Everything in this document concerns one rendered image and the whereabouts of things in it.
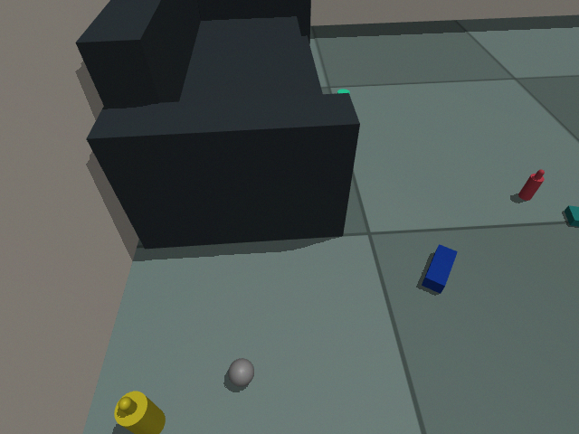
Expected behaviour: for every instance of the sofa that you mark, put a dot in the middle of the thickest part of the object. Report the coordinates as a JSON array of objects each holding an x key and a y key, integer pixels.
[{"x": 214, "y": 128}]

